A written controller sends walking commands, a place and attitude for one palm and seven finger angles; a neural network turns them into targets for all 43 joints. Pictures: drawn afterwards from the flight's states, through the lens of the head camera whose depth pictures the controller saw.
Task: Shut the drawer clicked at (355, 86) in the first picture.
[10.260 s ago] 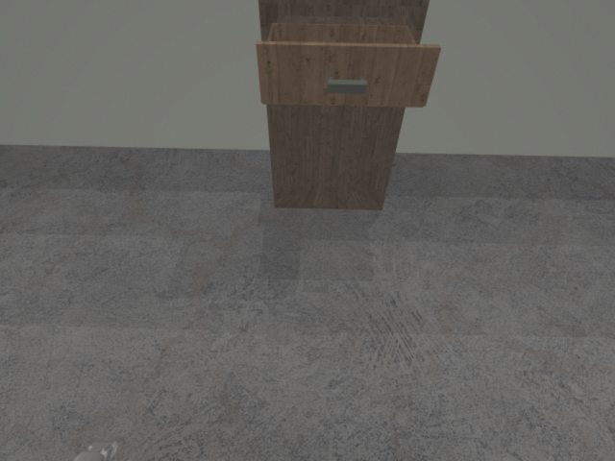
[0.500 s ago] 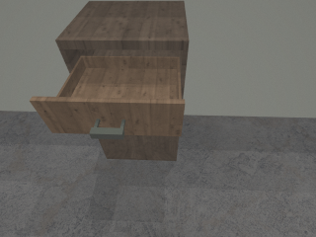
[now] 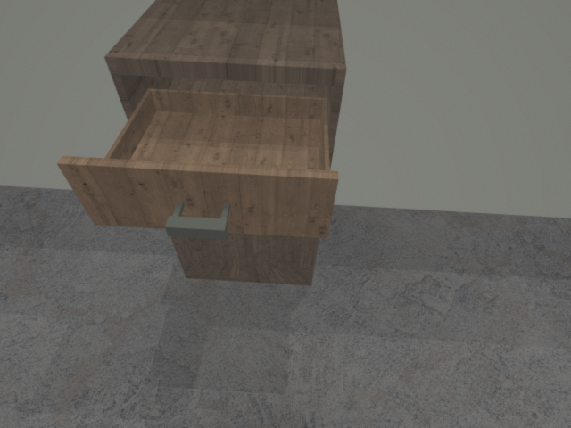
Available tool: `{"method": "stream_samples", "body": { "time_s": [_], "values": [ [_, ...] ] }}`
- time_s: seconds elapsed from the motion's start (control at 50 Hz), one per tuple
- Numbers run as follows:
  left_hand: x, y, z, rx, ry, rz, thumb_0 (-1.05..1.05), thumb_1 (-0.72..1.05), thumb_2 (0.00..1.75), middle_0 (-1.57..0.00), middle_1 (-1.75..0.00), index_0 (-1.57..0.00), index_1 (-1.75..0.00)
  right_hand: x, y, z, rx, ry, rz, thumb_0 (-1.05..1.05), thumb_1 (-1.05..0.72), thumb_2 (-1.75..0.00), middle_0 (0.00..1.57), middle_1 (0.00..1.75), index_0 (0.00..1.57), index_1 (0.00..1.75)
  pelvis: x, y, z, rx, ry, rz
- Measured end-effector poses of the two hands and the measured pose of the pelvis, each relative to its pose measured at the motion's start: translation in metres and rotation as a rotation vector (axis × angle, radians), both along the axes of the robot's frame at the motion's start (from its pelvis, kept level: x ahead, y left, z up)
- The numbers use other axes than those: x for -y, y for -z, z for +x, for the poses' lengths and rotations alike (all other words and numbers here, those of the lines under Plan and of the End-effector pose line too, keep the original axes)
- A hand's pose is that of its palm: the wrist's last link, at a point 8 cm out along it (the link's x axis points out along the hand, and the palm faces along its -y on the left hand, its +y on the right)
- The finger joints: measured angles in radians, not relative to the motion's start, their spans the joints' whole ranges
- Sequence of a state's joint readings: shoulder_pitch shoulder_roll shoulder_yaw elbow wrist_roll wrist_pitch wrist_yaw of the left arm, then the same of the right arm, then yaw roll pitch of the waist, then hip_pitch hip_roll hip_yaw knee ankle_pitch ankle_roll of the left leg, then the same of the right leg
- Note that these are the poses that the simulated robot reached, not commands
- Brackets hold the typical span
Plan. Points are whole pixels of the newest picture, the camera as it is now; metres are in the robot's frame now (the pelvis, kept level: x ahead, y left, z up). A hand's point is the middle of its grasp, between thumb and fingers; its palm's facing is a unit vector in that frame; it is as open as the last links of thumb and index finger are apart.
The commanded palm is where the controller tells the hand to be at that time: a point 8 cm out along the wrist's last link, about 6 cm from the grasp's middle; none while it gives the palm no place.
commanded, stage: look again from close up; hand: left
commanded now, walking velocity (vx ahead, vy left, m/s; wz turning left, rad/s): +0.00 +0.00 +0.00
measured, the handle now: (200, 217) +0.44 +0.18 +0.01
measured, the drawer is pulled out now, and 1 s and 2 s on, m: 0.30 0.30 0.30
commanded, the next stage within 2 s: shuffle to correct the standing spot in 0.48 s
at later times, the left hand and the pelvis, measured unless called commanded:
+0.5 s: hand out of the picture +0.04 +0.20 -0.17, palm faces +0.01 -0.98 -0.20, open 7.3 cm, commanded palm none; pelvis +0.03 +0.02 +0.00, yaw +0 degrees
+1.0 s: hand out of the picture +0.05 +0.16 -0.19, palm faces +0.05 -0.98 -0.19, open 7.3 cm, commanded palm none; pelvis +0.09 -0.01 -0.01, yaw +1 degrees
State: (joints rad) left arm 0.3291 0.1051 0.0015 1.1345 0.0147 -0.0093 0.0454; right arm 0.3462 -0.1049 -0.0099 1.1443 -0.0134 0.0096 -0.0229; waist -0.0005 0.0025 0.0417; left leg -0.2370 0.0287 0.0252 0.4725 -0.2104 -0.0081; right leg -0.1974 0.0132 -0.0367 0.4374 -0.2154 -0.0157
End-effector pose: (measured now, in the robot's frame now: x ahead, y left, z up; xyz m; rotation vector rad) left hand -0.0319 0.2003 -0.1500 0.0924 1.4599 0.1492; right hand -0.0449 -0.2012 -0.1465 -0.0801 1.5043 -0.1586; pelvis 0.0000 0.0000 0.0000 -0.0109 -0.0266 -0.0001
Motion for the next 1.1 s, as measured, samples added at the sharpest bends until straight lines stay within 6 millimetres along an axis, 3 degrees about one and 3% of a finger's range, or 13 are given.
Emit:
{"method": "stream_samples", "body": {
  "time_s": [0.14,0.26,0.36,0.7,0.92,1.1],
  "values": [
    [-0.024,0.002,0.014,0.035,0.026,0.024,0.0,0.91,0.9,-0.2,-0.3,-0.2,-0.3,-0.011,0.009,0.038,0.128,-0.029,0.001,0.01,-0.91,-0.89,0.2,0.3,0.2,0.3,-0.016,0.007,0.007,-0.005,-0.004,-0.002],
    [-0.045,-0.004,0.042,0.107,0.031,0.061,0.0,0.91,0.9,-0.2,-0.3,-0.2,-0.3,-0.013,0.008,0.053,0.149,-0.051,-0.007,0.03,-0.94,-0.89,0.2,0.3,0.2,0.3,-0.024,0.006,0.016,-0.005,0.0,0.01],
    [-0.051,-0.008,0.059,0.12,0.045,0.069,0.0,0.91,0.9,-0.19,-0.3,-0.2,-0.3,-0.01,0.004,0.062,0.147,-0.062,-0.017,0.02,-0.93,-0.89,0.2,0.3,0.2,0.3,-0.026,0.003,0.021,-0.01,0.003,0.017],
    [-0.036,-0.002,0.075,0.073,0.049,0.038,0.0,0.91,0.9,-0.19,-0.3,-0.2,-0.3,0.004,0.0,0.093,0.135,-0.075,-0.04,0.01,-0.91,-0.89,0.2,0.3,0.2,0.3,-0.016,0.002,0.043,-0.003,0.006,0.02],
    [-0.016,0.002,0.08,0.01,0.028,0.039,0.0,0.91,0.9,-0.19,-0.3,-0.2,-0.3,0.018,0.012,0.112,0.094,-0.06,-0.014,0.01,-0.91,-0.89,0.2,0.3,0.2,0.3,0.004,0.01,0.076,-0.023,0.003,0.023],
    [-0.004,0.016,0.08,-0.075,-0.019,0.001,0.0,0.91,0.9,-0.2,-0.3,-0.2,-0.3,0.03,0.007,0.162,0.124,-0.085,-0.069,0.01,-0.91,-0.89,0.2,0.3,0.2,0.3,0.009,0.016,0.11,-0.018,-0.005,0.025]
  ]
}}
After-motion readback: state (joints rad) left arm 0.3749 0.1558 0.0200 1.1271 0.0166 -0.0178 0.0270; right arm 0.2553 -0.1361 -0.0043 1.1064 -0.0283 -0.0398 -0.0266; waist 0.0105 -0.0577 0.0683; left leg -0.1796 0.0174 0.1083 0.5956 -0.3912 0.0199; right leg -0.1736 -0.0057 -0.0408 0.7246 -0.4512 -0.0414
